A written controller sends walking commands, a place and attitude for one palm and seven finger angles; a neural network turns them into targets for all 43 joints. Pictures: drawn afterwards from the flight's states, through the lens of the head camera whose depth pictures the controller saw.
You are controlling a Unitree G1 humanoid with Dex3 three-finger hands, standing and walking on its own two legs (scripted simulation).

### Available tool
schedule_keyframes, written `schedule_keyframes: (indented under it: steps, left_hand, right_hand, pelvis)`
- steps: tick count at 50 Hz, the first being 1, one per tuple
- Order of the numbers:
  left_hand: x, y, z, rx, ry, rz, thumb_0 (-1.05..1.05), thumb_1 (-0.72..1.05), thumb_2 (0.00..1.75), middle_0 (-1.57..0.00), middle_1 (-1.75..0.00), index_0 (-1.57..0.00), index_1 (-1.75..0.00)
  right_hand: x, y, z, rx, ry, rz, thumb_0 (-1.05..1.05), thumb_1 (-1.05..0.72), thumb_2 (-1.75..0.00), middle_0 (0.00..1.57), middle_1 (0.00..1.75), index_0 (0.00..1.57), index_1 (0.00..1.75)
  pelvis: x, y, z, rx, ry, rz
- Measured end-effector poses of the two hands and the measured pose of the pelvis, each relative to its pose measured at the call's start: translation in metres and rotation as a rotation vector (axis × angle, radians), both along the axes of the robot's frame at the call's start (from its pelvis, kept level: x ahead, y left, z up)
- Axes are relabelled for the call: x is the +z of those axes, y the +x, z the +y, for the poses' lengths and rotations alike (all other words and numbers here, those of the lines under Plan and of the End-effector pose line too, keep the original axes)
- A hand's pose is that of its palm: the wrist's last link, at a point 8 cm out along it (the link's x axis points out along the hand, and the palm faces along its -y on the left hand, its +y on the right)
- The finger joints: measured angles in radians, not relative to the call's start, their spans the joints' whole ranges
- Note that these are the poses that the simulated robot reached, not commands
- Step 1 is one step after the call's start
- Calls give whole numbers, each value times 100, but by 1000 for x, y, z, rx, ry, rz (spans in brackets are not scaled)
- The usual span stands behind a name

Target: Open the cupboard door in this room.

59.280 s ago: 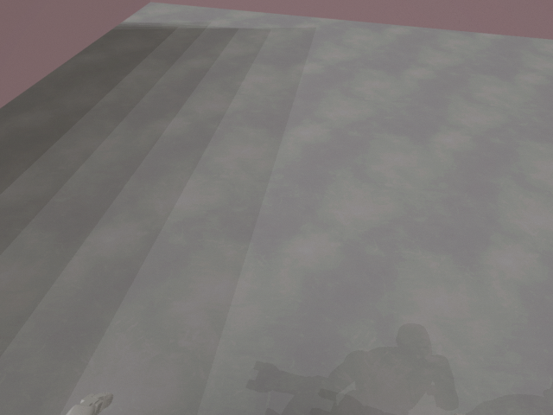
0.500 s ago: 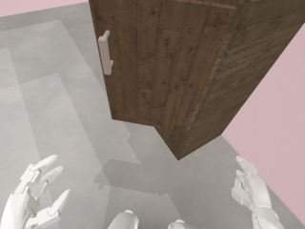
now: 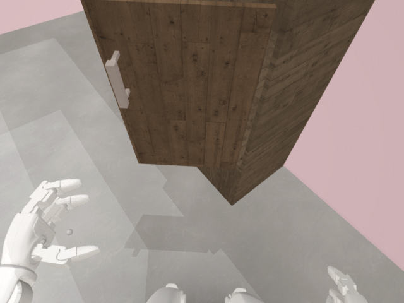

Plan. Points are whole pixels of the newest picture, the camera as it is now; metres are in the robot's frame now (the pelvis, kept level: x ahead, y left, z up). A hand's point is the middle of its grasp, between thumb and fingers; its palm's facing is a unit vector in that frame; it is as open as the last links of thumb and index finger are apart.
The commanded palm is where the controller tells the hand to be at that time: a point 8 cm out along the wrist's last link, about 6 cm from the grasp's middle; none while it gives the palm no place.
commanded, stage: raise the hand with hooked fingers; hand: left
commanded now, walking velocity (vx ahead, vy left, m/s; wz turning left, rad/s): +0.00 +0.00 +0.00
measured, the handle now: (120, 80) +0.59 +0.23 +0.08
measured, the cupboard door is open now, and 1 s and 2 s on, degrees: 49 49 49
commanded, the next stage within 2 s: move the hooked fingers beside the handle in 1.06 s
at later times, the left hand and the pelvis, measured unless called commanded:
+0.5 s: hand (28, 187) +0.29 +0.31 +0.09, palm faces +0.05 -1.00 -0.06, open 13.9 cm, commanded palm +0.27 +0.36 +0.10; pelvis +0.01 +0.04 +0.02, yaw +0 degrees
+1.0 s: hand (32, 182) +0.30 +0.31 +0.09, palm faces +0.03 -1.00 -0.04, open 14.0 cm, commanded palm +0.27 +0.35 +0.10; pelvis +0.01 +0.03 +0.02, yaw +0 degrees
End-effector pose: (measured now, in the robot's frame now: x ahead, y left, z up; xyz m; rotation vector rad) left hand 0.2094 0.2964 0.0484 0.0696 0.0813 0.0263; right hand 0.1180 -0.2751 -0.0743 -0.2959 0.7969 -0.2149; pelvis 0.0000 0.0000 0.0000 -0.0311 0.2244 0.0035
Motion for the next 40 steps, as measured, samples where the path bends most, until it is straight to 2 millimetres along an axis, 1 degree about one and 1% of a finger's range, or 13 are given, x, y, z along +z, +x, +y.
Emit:
schedule_keyframes:
  steps: [2,4,9,11,13,16,18,20,26,28,31,35,40]
  left_hand:
    - [-5,5,-1,-41,-17,23,0,-15,44,-27,-98,-28,-98]
    - [-2,11,1,-55,-23,8,0,-20,42,-28,-101,-28,-101]
    - [27,25,22,7,-11,-118,0,-32,37,-29,-109,-29,-108]
    - [34,30,32,27,-6,-131,0,-36,35,-29,-112,-30,-111]
    - [35,34,40,28,-11,-101,0,-40,34,-29,-114,-30,-113]
    - [28,38,49,12,-26,-21,-1,-44,32,-30,-116,-30,-116]
    - [25,41,52,4,-37,10,-1,-46,31,-30,-118,-30,-117]
    - [27,44,56,3,-36,5,-1,-47,31,-30,-118,-30,-118]
    - [48,59,72,23,-9,-97,-1,-49,30,-30,-120,-30,-119]
    - [52,65,78,22,-13,-95,-1,-49,30,-30,-120,-30,-119]
    - [51,73,84,10,-28,-56,-1,-49,30,-30,-120,-30,-119]
    - [46,77,80,-20,-40,-10,-1,-49,30,-30,-120,-30,-120]
    - [46,73,71,-21,-37,-43,-1,-49,30,-30,-120,-30,-120]
  right_hand:
    - [7,7,3,3,-15,-28,2,-91,-90,20,30,20,30]
    - [14,15,10,11,-20,-61,2,-91,-90,20,30,20,30]
    - [30,39,37,61,8,-140,1,-91,-90,20,30,20,30]
    - [32,47,48,86,28,-157,1,-91,-90,20,30,20,30]
    - [33,54,59,107,48,-166,1,-91,-90,20,30,20,30]
    - [34,60,72,127,67,-166,1,-91,-90,21,30,20,30]
    - [34,62,78,135,69,-160,1,-91,-90,21,30,20,30]
    - [33,62,82,142,66,-148,1,-91,-90,21,30,20,30]
    - [31,53,84,142,48,-89,1,-90,-90,21,30,20,30]
    - [29,48,81,130,42,-68,1,-90,-90,21,30,20,30]
    - [29,41,77,105,35,-45,1,-90,-90,21,30,20,30]
    - [31,33,69,80,27,-34,1,-91,-90,21,30,20,30]
    - [34,26,62,74,17,-25,1,-91,-90,21,30,20,30]
  pelvis:
    - [1,0,4,-2,-3,-7]
    - [3,0,7,-4,-6,-17]
    - [9,4,15,0,-13,-41]
    - [11,6,19,4,-16,-44]
    - [12,7,23,7,-19,-47]
    - [14,9,28,9,-22,-48]
    - [16,10,32,9,-24,-50]
    - [17,10,34,9,-26,-53]
    - [20,12,39,11,-27,-59]
    - [20,12,40,12,-27,-60]
    - [22,13,41,11,-27,-58]
    - [24,14,42,3,-25,-53]
    - [25,14,41,-4,-22,-55]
